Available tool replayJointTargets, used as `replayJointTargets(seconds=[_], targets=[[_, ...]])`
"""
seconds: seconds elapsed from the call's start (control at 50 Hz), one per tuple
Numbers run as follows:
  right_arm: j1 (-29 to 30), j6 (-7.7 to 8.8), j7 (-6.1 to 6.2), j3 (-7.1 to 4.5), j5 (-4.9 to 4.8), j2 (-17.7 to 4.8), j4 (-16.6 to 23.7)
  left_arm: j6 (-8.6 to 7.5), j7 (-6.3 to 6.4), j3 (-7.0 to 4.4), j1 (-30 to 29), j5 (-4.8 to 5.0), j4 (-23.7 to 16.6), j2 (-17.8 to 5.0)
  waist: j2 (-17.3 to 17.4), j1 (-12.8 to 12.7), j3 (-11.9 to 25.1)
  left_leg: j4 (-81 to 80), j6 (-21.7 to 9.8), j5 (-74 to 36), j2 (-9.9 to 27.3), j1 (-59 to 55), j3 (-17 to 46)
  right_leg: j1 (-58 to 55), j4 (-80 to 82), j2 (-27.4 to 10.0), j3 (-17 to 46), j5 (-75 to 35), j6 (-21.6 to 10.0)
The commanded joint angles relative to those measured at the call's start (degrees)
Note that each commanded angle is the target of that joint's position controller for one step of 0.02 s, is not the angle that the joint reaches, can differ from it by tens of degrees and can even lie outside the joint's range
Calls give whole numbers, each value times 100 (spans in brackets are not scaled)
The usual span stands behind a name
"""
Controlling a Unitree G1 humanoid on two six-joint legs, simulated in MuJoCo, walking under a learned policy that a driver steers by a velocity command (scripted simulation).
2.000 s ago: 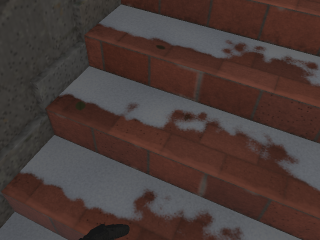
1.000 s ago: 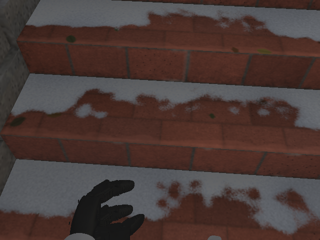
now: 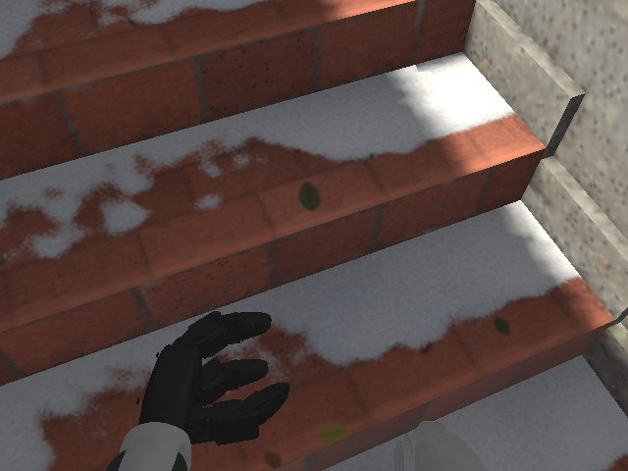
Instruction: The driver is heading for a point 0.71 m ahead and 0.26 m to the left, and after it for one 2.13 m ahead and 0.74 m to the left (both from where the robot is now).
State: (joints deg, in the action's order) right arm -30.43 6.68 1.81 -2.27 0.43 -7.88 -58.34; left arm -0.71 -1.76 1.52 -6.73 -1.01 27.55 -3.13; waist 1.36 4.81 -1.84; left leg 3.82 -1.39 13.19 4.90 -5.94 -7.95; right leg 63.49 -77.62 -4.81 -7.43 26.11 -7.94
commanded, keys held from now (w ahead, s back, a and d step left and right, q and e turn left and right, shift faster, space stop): w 0.08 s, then w+q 0.10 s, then q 0.46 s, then w+q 0.36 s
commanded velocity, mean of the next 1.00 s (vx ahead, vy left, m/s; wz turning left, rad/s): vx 0.29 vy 0.00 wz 0.39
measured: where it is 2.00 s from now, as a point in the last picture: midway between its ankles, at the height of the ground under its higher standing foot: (201, 195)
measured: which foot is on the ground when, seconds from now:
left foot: down 0.00-0.06, up 0.08-0.52, down 0.54-1.00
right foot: up 0.00-0.00, down 0.02-0.54, up 0.56-1.00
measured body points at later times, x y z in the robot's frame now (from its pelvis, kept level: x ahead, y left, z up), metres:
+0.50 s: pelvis +0.27 -0.02 +0.16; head +0.31 -0.02 +0.61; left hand +0.20 +0.21 +0.02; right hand +0.54 -0.13 +0.09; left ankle +0.42 +0.09 -0.40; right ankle +0.19 -0.12 -0.59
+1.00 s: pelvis +0.47 +0.04 +0.28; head +0.47 +0.08 +0.73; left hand +0.57 +0.29 +0.17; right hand +0.59 -0.18 +0.17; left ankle +0.42 +0.07 -0.44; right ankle +0.59 -0.06 -0.17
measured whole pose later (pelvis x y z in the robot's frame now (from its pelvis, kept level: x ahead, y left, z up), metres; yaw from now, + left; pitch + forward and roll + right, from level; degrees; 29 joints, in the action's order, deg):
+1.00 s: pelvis +0.47 +0.04 +0.28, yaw +27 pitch +3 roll -1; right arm -24.6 5.7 1.7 -3.2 0.7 -9.0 -47.0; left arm -0.3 1.1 0.4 7.6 -4.4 36.5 -6.8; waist -3.8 4.1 2.4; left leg 36.0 -7.6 20.5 -10.8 17.1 8.6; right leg 68.2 -114.9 -4.0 1.2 13.1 -0.4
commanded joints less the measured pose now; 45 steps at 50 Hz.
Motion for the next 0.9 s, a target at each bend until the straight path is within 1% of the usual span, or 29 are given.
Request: replayJointTargets(seconds=[0.02, 0.04, 0.06, 0.08, 0.1, 0.14, 0.16, 0.18, 0.2, 0.24, 0.26, 0.3, 0.38, 0.4, 0.44, 0.48, 0.52, 0.54, 0.56, 0.58, 0.6, 0.62, 0.64, 0.68, 0.72, 0.74, 0.78, 0.84, 0.9], targets=[[357, 227, -185, -409, -137, -1917, 549, -23, 138, -393, 2216, 132, 367, -702, 1157, -1366, 2238, 2424, -910, -9202, 1029, 397, 178, -4797, 1907, 1041, -588, -534, -178], [334, 404, -281, -404, -320, -1681, 682, -93, 304, -542, 2587, 17, 509, -1037, 1255, -1528, 2571, 3862, -631, -7708, 604, 1706, 413, -6054, 2467, 637, 828, -447, -360], [250, 416, -440, -303, -498, -1228, 1091, -113, 342, -788, 3102, -248, 595, -1831, -670, -1773, 3143, 6654, -213, -3958, -285, 3550, 763, -7245, 4123, -1183, 4250, -699, -1084], [625, 420, -523, -416, -148, -1169, 1204, 2, 313, -885, 2861, -125, 661, -2053, -1210, -1614, 3507, 9262, -190, -492, -911, 3776, 1537, -6657, 5668, -1505, 5895, -416, -1059], [699, 287, -424, -315, -86, -398, 1488, -94, 169, -836, 2176, -189, 757, -1935, -657, -1091, 2756, 10551, -140, -647, -727, 4444, 2202, -5740, 5663, -1746, 5244, 684, -899], [1358, 161, -286, -154, 130, 49, 2016, -336, 139, -638, 1847, -71, 1430, -1133, -186, -537, 765, 10842, -299, -931, -382, 5435, 1547, -4132, 5305, -1282, 3564, 524, -433], [1350, 27, -204, -30, 202, 323, 2107, -376, 124, -484, 1790, -153, 1729, -569, -184, -179, 386, 11164, -438, -990, -411, 5807, 1730, -3675, 5196, -1078, 2828, -205, -248], [1094, -103, -173, 51, 212, 384, 2087, -413, 66, -432, 1999, -145, 2011, -415, -294, -33, 267, 11238, -496, -681, -401, 6132, 1719, -3783, 5289, -942, 2275, -660, -73], [1056, -221, -166, 96, 132, 451, 2095, -487, 72, -391, 2191, -134, 2138, -329, -385, 25, 126, 11354, -430, -550, -503, 6288, 1767, -3787, 5402, -995, 1911, -1286, 8], [1192, -383, -122, 27, 58, 268, 2098, -659, 55, -421, 2263, -122, 2301, -590, -258, 20, -183, 10752, -253, -452, -621, 6548, 1766, -3760, 5669, -1038, 1123, -2634, 32], [1518, -440, -35, 8, 3, 273, 2097, -713, 67, -407, 2660, -199, 2463, -679, -384, -216, -111, 11790, -272, -199, -849, 6991, 1393, -4154, 5904, -1226, 1062, -3372, -145], [2171, -474, 78, 79, 69, 435, 2403, -785, 77, -425, 2767, -190, 2638, -911, -510, -232, -190, 12184, -388, 211, -843, 7689, 1277, -4513, 6261, -1187, 688, -3033, -88], [3216, -619, 84, 152, 124, 267, 2999, -702, 205, -415, 3147, -135, 2811, -998, -340, -282, -286, 10524, -459, 324, -670, 7821, 793, -5066, 6637, -678, -112, -2686, 168], [3263, -707, -13, 156, 95, 120, 3132, -655, 339, -491, 3175, -115, 2709, -1362, -584, -264, -91, 9763, -447, 645, -391, 7504, 401, -5415, 7044, -780, -268, -3370, 12], [3587, -799, -102, 244, 98, 359, 3333, -618, 534, -566, 3186, -79, 2580, -1678, -589, -384, 234, 8619, -564, 985, -113, 6635, 116, -6102, 7316, -870, -502, -4810, -78], [2872, -883, -83, 294, 42, 491, 2947, -605, 648, -556, 2880, 98, 2350, -1763, -679, -129, 737, 7635, -779, 1269, -505, 5005, -498, -6183, 6516, -937, -942, -8212, -76], [1717, -866, -19, 126, 30, -66, 2576, -587, 555, -645, 2586, 212, 2006, -2183, -1105, 155, 1514, 6539, -883, 1655, -1014, 3651, -535, -6590, 4885, -1231, -798, -10541, -8], [1156, -831, -39, -3, -1, -364, 2493, -565, 400, -722, 2508, 283, 1899, -2330, -1238, 387, 1864, 5415, -983, 1382, -1245, 2646, -186, -6436, 3664, -1091, -728, -10174, 123], [1081, -712, -99, -213, 29, -890, 2595, -539, 341, -688, 2650, 241, 1708, -2083, -928, 432, 1779, 4136, -1270, 1145, -860, 2067, 1683, -5345, 1849, -776, -477, -7057, 495], [1606, -770, -39, -461, 9, -1642, 2579, -416, 137, -550, 2246, 158, 951, -1390, 1515, 27, 1826, 2267, -2087, 130, 524, 1500, 5190, -2677, -750, 861, 19, -698, 1035], [2307, -850, 10, -463, 51, -1459, 2934, -352, 86, -444, 2491, -141, 847, -987, 784, -304, 2061, 1662, -2130, 238, 869, 1973, 6058, -2452, -2415, 720, 1386, -793, 901], [2631, -815, 11, -368, 185, -1119, 2881, -291, 115, -436, 2368, -181, 621, -824, 384, -590, 1576, 1757, -1883, 941, 729, 2684, 5566, -2201, -2705, 599, 1417, -1375, 831], [2618, -764, 12, -262, 184, -733, 2648, -232, 237, -416, 2253, -245, 548, -760, -241, -798, 784, 2205, -1458, 1346, 484, 3357, 4694, -1945, -2597, 404, 1328, -1738, 766], [2543, -589, -9, -150, 198, -426, 2287, -149, 390, -347, 2419, -346, 527, -674, -230, -991, 327, 2557, -1078, 1829, -74, 4069, 3436, -1760, -2640, 327, 1299, -2061, 636], [1971, -453, -37, -171, 96, -570, 1846, -98, 357, -252, 2220, -281, 519, -492, -149, -839, 294, 2588, -1017, 1530, -281, 3778, 3045, -1174, -3003, 351, 1065, -2224, 583], [1657, -417, -62, -224, 96, -732, 1661, -162, 332, -168, 2077, -375, 351, -365, -8, -780, 390, 2453, -997, 1285, -366, 3315, 2958, -786, -2884, 260, 1194, -2091, 574], [1425, -324, -79, -298, -10, -954, 1580, -130, 343, -203, 1889, -357, 359, -574, -168, -679, 321, 2349, -931, 1173, -334, 2963, 3007, -329, -2698, 112, 1062, -1966, 646], [1057, -279, 68, -294, -70, -905, 1660, -59, 264, -208, 1274, -375, 340, -648, -199, -258, 377, 2083, -816, 1373, -243, 2293, 3575, 378, -2494, -24, 906, -2158, 813], [781, -164, 74, -339, 13, -1015, 1539, -66, 301, -191, 1011, -319, 391, -571, 10, -153, 264, 1883, -939, 1587, -71, 1855, 4027, 1147, -3241, -51, 982, -2151, 834]])
Keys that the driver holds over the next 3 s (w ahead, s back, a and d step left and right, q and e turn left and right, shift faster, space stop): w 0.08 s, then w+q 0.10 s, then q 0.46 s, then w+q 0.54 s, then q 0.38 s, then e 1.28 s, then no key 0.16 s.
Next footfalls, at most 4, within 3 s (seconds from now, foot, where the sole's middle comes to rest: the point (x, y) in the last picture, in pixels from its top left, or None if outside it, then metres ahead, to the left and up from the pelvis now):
0.02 right None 0.22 -0.12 -0.63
0.54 left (255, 397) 0.46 0.08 -0.48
1.20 right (266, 165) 0.82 0.04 -0.33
1.68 left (114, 201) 0.75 0.30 -0.33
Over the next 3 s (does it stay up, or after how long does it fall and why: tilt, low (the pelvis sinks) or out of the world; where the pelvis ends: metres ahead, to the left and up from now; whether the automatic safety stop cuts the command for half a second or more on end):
stays up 0.71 0.12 0.43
